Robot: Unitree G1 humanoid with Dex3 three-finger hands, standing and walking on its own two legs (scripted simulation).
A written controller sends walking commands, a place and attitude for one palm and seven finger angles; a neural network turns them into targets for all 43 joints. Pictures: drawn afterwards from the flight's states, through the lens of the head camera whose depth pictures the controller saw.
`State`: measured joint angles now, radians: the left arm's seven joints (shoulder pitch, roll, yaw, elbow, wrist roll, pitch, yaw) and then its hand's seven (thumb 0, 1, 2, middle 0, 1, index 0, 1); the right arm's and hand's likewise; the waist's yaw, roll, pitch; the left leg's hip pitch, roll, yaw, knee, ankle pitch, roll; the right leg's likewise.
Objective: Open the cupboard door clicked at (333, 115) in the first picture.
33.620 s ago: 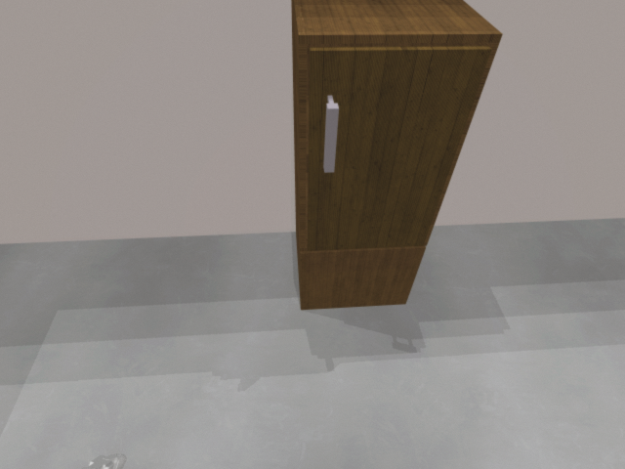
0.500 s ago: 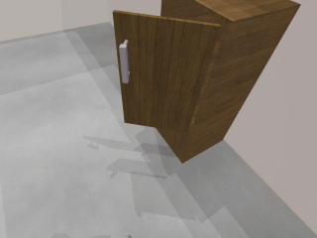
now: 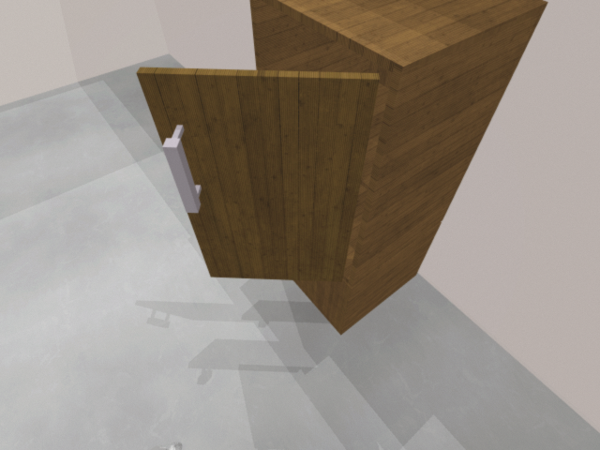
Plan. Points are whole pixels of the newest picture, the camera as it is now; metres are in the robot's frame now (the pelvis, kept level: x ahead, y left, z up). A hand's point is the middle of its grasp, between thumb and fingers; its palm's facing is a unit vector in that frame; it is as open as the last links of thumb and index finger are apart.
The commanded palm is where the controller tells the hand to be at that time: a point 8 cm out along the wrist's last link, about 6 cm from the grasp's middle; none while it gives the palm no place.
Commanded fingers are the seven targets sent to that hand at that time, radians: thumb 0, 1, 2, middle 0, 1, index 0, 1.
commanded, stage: come to a stop and stand still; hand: left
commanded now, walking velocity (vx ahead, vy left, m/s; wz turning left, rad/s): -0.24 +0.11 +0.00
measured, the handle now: (186, 170) +0.57 +0.21 +0.02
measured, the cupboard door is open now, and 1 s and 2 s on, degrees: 50 50 50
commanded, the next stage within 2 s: look again from close up in 1.22 s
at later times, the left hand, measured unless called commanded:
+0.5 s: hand out of the picture -0.02 +0.24 -0.18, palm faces +0.08 -0.97 -0.21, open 7.4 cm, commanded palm none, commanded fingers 0.00 0.90 0.90 -0.20 -0.30 -0.20 -0.30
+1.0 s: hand out of the picture -0.05 +0.20 -0.17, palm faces +0.01 -0.98 -0.21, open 7.3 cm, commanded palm none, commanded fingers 0.00 0.90 0.90 -0.20 -0.30 -0.20 -0.30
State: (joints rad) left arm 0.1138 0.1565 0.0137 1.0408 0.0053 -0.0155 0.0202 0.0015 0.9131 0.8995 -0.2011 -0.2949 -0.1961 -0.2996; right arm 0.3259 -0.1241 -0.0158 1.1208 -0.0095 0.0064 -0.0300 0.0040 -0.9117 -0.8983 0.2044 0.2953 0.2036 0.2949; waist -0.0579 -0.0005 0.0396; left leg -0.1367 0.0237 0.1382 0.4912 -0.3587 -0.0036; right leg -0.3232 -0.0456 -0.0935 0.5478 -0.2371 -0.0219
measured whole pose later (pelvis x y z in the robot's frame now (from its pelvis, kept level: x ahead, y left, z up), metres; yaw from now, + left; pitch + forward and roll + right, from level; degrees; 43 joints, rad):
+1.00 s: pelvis -0.07 +0.03 +0.00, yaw +1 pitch -2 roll +0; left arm 0.30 0.17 -0.02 1.03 0.02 0.00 0.04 0.00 0.91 0.90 -0.20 -0.30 -0.20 -0.30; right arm 0.28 -0.17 -0.01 1.03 -0.02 0.01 -0.01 0.01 -0.91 -0.90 0.20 0.30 0.20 0.29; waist -0.02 0.00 0.00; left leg -0.28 0.00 0.09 0.51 -0.21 0.05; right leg -0.20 -0.01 0.00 0.53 -0.31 0.00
